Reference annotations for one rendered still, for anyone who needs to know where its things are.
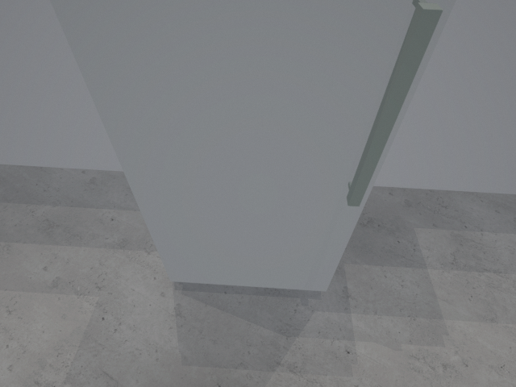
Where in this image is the handle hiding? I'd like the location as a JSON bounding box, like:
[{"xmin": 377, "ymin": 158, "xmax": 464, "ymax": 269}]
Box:
[{"xmin": 347, "ymin": 0, "xmax": 443, "ymax": 206}]

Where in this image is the fridge door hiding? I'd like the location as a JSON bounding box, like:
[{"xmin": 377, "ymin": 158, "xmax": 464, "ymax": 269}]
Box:
[{"xmin": 50, "ymin": 0, "xmax": 456, "ymax": 292}]

